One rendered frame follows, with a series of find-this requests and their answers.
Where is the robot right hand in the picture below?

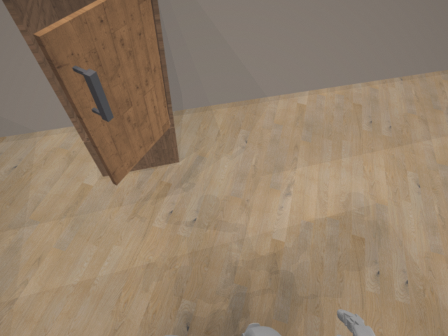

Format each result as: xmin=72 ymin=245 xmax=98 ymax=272
xmin=337 ymin=309 xmax=376 ymax=336

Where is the handle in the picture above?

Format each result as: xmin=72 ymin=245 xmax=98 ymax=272
xmin=72 ymin=66 xmax=114 ymax=122

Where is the right robot shin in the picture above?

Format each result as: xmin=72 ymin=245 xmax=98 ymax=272
xmin=244 ymin=323 xmax=260 ymax=333

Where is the cupboard door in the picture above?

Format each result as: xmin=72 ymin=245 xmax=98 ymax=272
xmin=34 ymin=0 xmax=170 ymax=185

